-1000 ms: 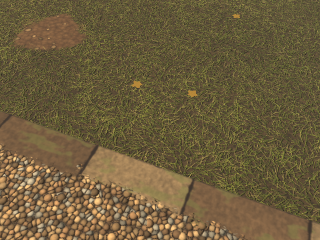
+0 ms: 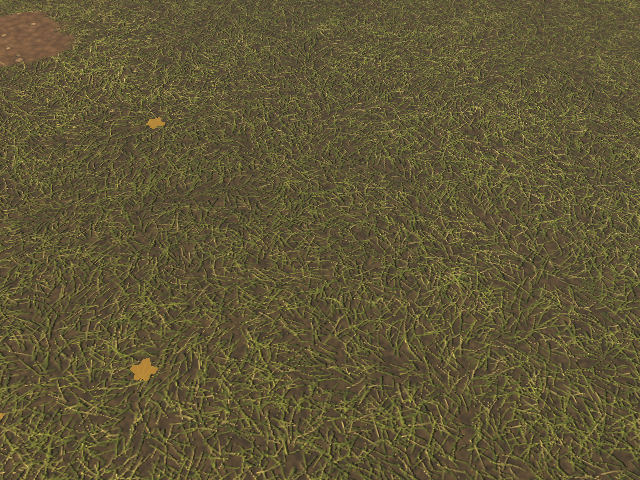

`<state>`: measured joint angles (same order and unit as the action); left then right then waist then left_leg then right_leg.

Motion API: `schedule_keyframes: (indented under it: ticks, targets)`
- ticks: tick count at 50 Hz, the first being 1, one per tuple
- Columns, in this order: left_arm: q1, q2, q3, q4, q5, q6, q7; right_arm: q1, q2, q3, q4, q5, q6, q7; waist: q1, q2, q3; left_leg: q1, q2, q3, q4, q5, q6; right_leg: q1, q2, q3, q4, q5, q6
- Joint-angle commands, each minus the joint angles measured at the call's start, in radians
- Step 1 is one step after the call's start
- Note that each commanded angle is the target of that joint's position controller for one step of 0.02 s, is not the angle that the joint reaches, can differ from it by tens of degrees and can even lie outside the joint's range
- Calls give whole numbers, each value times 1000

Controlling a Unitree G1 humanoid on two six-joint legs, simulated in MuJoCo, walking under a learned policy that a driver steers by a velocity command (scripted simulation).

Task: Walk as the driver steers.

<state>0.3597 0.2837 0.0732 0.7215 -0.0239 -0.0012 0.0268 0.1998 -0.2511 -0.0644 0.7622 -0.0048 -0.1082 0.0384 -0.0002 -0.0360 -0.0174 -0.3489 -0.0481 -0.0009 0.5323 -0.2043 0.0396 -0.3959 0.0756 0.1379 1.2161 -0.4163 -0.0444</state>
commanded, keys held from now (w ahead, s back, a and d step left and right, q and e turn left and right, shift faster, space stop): w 1.00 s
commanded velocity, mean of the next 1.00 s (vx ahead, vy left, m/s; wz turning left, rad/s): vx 0.50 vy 0.00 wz -0.07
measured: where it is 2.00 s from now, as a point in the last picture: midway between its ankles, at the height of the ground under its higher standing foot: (339, 307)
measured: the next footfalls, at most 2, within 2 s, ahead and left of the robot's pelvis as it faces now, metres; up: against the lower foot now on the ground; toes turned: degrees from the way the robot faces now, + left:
right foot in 0.38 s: +0.26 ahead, -0.18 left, +0.00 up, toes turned -3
left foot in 0.88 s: +0.61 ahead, +0.05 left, -0.17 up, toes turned -1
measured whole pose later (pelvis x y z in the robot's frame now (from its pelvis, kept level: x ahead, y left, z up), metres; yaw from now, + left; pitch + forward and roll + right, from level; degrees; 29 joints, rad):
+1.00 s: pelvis +0.55 -0.03 -0.17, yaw -1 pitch +4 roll +1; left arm 0.37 0.22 0.04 0.85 -0.04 -0.09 0.02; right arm 0.21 -0.20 -0.04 0.86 -0.01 -0.05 0.03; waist 0.04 -0.03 -0.01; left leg -0.37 -0.08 0.03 0.54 -0.24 0.09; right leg -0.60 -0.04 0.12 1.54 -0.44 0.01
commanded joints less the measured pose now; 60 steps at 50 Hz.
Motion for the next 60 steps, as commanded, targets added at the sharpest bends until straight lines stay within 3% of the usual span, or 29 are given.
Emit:
schedule_keyframes:
  ticks: [1,7,10,16,18,19,20,21,22,23,25,27,29,30,32,36,40,41,43,44,45,46,47,48,49,51,52,55,60]
  targets:
    - [-27,101,33,-94,7,-17,-2,37,-86,-14,-30,-4,-11,-2,-4,135,34,179,277,-372,-303,-22,196,-263,-123,44,-5,93,-6]
    - [-183,29,3,-139,25,-34,-28,100,-172,-27,30,20,7,-18,-45,102,32,234,266,-241,-371,170,211,-291,-188,-48,-393,249,17]
    - [-137,41,9,-112,22,-47,-45,139,-204,-31,61,2,19,-21,-39,119,-43,229,275,-168,-299,413,211,-181,-183,-65,-328,443,33]
    - [-274,46,11,-149,12,-64,-74,210,-168,-13,69,17,33,-19,-66,139,38,271,282,-160,-135,350,188,-240,-146,-142,-360,322,-4]
    - [-127,68,28,-104,16,-80,-81,139,-201,-20,39,20,40,-25,27,162,-23,144,249,-100,25,582,155,51,-70,-221,-438,272,-35]
    - [77,95,48,-36,21,-89,-80,67,-192,-15,17,23,35,-32,142,131,-101,34,201,-57,251,669,119,310,-46,-243,-516,344,-58]
    - [295,154,67,33,27,-94,-72,-24,-158,-7,-16,19,14,-39,258,37,-131,-163,123,-22,613,454,54,515,-125,-157,-616,442,-103]
    - [232,243,65,12,16,-95,-72,149,-35,26,-39,12,-14,-31,87,-287,-143,-426,-20,-79,898,-357,24,564,-387,326,-741,487,-258]
    - [199,166,43,-2,-14,-90,-81,152,-92,17,-23,36,-30,-22,83,-214,-86,-514,1,-157,909,-389,48,506,-418,410,-803,531,-289]
    - [166,159,45,18,-19,-84,-83,87,-117,8,-52,61,-22,-21,54,-171,-24,-618,28,-127,898,-329,53,454,-435,413,-835,348,-301]
    - [34,95,17,-10,-3,-89,-87,21,-123,6,-60,46,14,-29,2,35,50,-540,122,-122,707,-220,44,233,-408,328,-854,212,-268]
    - [-21,97,13,-12,24,-113,-71,0,-125,-6,-55,33,37,-12,-32,43,79,-472,160,-117,582,-26,35,109,-360,248,-869,171,-245]
    - [-9,87,12,14,18,-124,-17,-117,-106,1,-99,25,24,11,-27,-50,106,-409,146,-97,314,282,37,12,-266,108,-874,57,-174]
    - [19,86,14,34,14,-115,5,-138,-77,5,-93,-3,20,23,-14,-42,80,-285,106,-42,197,501,48,-31,-210,21,-835,83,-150]
    - [60,93,16,53,8,-107,24,-129,-46,12,-72,-16,20,50,-8,-8,29,-71,51,-2,128,758,60,-131,-179,-60,-781,72,-121]
    - [145,47,9,82,-3,-88,7,-259,-40,24,-123,8,39,60,58,-11,72,-156,71,-34,10,653,73,26,-210,-21,-608,7,-104]
    - [206,36,7,97,-11,-45,30,-290,-45,27,-110,18,18,57,117,21,123,-314,157,-89,-238,599,38,316,-252,62,-411,134,-98]
    - [210,45,10,107,-9,-36,29,-234,-54,21,-82,14,17,52,101,17,104,-242,166,-79,-281,618,43,320,-239,43,-319,197,-94]
    - [186,46,11,129,4,-38,6,92,-84,-8,31,-1,21,36,-54,73,-31,268,136,0,-277,709,87,69,-150,-53,74,261,-76]
    - [177,21,12,126,16,-63,-17,280,-110,-21,90,-4,32,27,-130,204,-124,631,224,-86,-123,932,153,-262,-39,-122,481,-193,-22]
    - [265,-3,-16,94,-13,-96,-31,328,-192,-28,101,-10,38,23,-106,355,-264,933,364,-230,179,1202,227,-536,-39,-21,681,-379,2]
    - [215,43,-19,60,-34,-138,-33,361,-201,-46,87,-5,48,2,-169,369,-374,1007,429,-334,166,1063,296,-659,-70,97,629,-298,8]
    - [137,83,-11,20,-58,-156,-30,274,-245,-60,75,-8,47,-14,-106,271,-355,900,477,-461,-1,468,358,-729,-111,89,462,-106,15]
    - [49,100,-7,17,-39,-148,-3,164,-194,-45,38,-14,45,-27,-59,121,-285,721,487,-568,-119,182,350,-717,-164,0,414,-1,38]
    - [17,91,0,21,-10,-116,14,34,-135,-16,11,-13,41,-31,11,12,-151,418,480,-552,-207,290,350,-600,-190,-18,276,115,87]
    - [16,21,-13,38,28,-71,17,-57,-101,-4,12,-4,26,-18,74,20,6,76,409,-423,-253,419,312,-399,-257,-7,8,100,138]
    - [-42,4,-18,25,33,-72,15,-26,-107,-7,30,-8,20,-22,49,67,28,24,348,-337,-279,449,278,-344,-256,-27,-109,141,139]
    - [-166,-22,-27,2,28,-88,-6,55,-141,-21,69,13,18,-47,-1,119,0,30,223,-143,-304,513,194,-175,-186,-92,-437,396,91]
    - [-353,-10,-20,-46,15,-91,-37,171,-137,-23,135,43,43,-50,-59,74,34,274,254,-142,-288,376,156,-204,-127,-115,-658,466,23]
Velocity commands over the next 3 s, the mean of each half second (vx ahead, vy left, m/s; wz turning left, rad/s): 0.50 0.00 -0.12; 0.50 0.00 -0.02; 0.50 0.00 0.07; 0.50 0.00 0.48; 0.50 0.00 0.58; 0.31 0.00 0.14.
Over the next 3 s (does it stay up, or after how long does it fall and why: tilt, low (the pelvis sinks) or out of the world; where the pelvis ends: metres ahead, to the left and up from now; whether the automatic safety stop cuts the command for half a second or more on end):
stays up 1.49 0.22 -0.17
